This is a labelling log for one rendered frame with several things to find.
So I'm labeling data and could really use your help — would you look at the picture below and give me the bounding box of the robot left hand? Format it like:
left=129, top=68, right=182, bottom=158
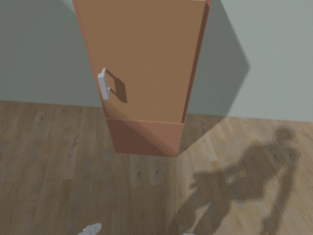
left=78, top=223, right=102, bottom=235

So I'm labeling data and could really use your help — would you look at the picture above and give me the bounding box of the cupboard door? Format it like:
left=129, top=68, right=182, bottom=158
left=76, top=0, right=205, bottom=123

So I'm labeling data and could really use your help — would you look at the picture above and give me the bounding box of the handle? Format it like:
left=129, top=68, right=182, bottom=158
left=98, top=68, right=111, bottom=100

